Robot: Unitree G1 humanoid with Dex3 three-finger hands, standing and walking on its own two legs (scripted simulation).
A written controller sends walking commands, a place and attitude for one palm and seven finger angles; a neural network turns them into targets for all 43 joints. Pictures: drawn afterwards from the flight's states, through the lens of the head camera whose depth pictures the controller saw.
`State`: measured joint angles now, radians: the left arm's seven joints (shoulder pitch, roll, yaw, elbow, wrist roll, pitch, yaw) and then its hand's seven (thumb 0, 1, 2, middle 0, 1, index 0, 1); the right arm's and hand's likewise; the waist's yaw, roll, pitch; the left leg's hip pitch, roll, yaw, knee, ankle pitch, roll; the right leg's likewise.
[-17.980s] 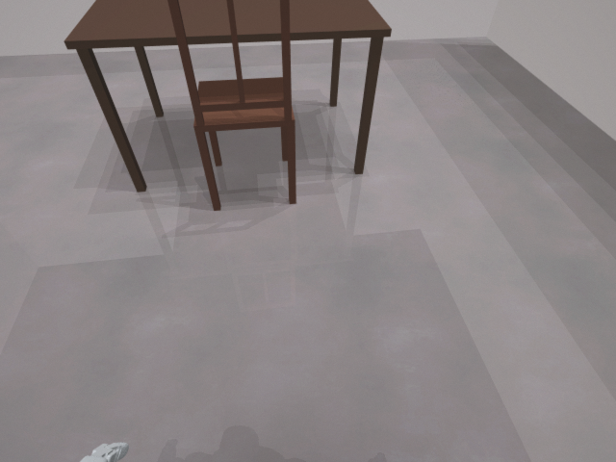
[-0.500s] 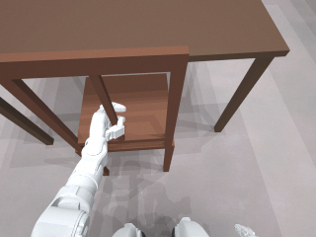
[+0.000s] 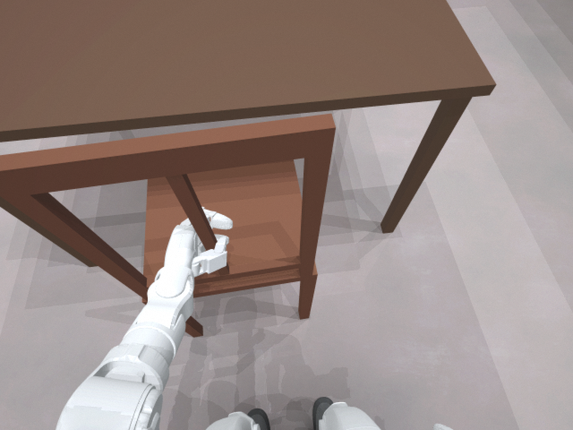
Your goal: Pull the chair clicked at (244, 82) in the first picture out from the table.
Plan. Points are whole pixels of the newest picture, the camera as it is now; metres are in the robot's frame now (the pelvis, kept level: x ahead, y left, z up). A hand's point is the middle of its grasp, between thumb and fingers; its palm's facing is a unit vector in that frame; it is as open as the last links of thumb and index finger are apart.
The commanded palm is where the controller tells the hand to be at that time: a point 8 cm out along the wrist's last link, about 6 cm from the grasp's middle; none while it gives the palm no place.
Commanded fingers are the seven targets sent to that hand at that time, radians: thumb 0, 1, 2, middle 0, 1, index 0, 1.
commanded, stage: step backward, pulling the chair out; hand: left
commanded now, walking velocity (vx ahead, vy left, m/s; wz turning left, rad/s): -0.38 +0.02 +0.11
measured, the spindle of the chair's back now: (205, 234) +0.40 +0.12 -0.05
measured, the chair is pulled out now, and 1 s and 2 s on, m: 0.11 0.21 0.32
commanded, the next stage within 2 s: none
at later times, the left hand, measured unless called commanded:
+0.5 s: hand (221, 308) +0.29 +0.09 -0.06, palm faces -0.10 -0.98 -0.15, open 5.1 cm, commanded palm +0.31 +0.14 -0.06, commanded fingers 0.00 0.90 0.90 -0.50 -1.45 -0.50 -1.45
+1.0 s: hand (219, 320) +0.27 +0.09 -0.06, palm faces -0.02 -0.99 -0.16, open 5.2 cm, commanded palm +0.26 +0.15 -0.06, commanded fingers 0.00 0.90 0.90 -0.50 -1.45 -0.50 -1.45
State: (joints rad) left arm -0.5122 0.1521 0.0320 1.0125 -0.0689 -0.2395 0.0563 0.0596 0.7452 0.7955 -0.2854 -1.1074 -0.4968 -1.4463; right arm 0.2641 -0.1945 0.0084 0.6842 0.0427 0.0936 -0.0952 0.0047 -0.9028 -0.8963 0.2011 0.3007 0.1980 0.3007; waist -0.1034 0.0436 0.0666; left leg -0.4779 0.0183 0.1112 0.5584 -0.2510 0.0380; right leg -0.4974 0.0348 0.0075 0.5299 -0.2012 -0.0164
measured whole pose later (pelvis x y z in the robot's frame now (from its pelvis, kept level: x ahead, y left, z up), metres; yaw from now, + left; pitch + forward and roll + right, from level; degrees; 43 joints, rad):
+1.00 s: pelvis -0.10 -0.01 +0.00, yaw +6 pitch +6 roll +3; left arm -0.59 0.10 0.00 1.04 -0.04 -0.19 0.10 0.06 0.72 0.80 -0.29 -1.15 -0.50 -1.45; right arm 0.19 -0.33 -0.02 0.78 0.04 -0.06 -0.12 0.01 -0.90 -0.90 0.20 0.30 0.20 0.30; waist -0.10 0.01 0.15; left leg -0.34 0.02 -0.06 0.67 -0.43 -0.04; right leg -0.53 -0.08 -0.04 0.53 -0.10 0.00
